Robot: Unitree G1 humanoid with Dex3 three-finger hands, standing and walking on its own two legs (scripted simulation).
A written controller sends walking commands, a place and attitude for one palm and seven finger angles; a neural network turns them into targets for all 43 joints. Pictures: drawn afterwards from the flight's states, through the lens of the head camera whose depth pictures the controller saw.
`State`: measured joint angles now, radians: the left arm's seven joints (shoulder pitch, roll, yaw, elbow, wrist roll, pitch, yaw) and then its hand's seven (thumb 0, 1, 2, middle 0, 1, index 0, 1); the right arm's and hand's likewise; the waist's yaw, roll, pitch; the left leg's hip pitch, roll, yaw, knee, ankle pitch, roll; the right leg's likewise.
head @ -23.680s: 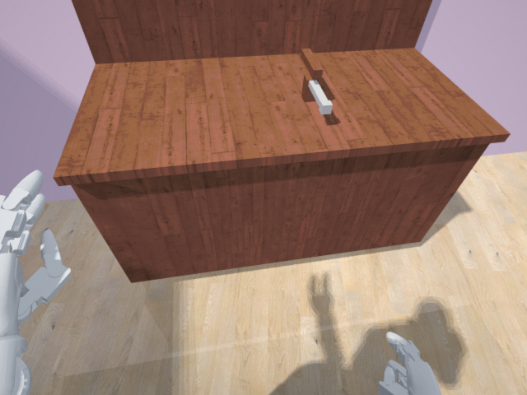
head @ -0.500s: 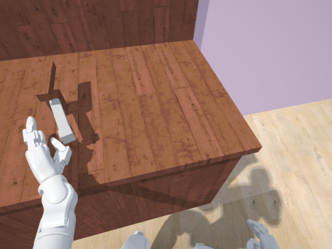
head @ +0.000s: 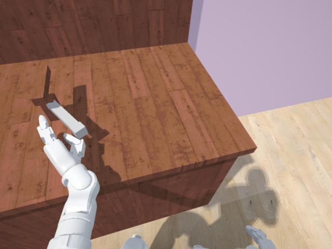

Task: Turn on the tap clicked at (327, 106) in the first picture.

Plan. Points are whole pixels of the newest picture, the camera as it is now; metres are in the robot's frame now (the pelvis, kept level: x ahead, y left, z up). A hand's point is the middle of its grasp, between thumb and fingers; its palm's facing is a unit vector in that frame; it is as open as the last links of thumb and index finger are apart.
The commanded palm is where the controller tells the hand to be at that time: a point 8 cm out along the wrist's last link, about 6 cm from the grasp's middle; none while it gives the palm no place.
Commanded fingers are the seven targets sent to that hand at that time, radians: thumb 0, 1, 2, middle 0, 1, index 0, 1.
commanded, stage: push the lever round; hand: left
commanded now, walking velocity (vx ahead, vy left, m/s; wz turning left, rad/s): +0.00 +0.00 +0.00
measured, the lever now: (79, 130) +0.38 +0.24 +0.06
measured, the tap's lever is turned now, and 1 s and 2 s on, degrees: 32 61 86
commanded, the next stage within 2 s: lift the hand up off the lever in 1.36 s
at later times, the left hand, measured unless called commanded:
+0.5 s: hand (95, 132) +0.39 +0.20 +0.05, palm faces +0.78 -0.62 -0.07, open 7.8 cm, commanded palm +0.34 +0.21 +0.05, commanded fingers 0.00 0.90 0.90 -0.15 -0.15 -0.15 -0.15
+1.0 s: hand (104, 122) +0.42 +0.19 +0.05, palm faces +0.82 -0.56 -0.10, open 7.9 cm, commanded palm +0.37 +0.19 +0.05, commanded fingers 0.00 0.90 0.90 -0.15 -0.15 -0.15 -0.15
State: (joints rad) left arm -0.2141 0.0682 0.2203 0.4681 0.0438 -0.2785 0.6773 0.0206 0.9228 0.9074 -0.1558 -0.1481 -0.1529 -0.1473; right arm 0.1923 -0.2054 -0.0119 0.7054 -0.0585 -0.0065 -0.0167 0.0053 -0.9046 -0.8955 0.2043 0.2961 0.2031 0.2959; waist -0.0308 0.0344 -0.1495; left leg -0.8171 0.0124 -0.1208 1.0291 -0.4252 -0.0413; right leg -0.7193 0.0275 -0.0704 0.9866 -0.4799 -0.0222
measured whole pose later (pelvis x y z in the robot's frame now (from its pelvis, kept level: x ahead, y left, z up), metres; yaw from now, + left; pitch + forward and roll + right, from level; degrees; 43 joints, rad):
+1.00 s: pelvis +0.00 -0.01 +0.00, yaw +0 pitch +16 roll -2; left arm -0.57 0.01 0.36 0.82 0.16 -0.26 0.93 0.01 0.91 0.91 -0.16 -0.15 -0.12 -0.14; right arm 0.23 -0.18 -0.04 0.78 -0.12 0.02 0.04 0.00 -0.91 -0.90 0.20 0.30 0.20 0.30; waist -0.08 0.04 -0.18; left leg -0.88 0.02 -0.13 1.01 -0.41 -0.06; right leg -0.79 0.03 -0.08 0.99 -0.48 -0.04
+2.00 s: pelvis +0.01 -0.02 +0.01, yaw -1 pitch +16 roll -2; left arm -0.67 0.09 0.47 0.93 0.20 -0.27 0.94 0.02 0.90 0.90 -0.16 -0.15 -0.12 -0.14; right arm 0.27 -0.19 -0.05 0.77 -0.12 0.02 0.04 0.00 -0.91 -0.90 0.20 0.30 0.20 0.30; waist -0.13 0.02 -0.19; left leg -0.85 0.04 -0.11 0.96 -0.40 -0.06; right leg -0.77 0.05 -0.06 0.94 -0.46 -0.05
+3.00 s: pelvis +0.02 -0.01 +0.02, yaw +1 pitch +11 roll -2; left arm -0.55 0.00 0.30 0.69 0.13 -0.09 0.89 0.02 0.90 0.90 -0.16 -0.15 -0.15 -0.15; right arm 0.21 -0.19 -0.04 0.77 -0.10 0.03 0.04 0.00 -0.91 -0.90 0.20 0.30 0.20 0.30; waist -0.05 0.03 -0.16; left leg -0.68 0.02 -0.12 0.86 -0.38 -0.05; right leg -0.58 0.03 -0.07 0.82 -0.44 -0.03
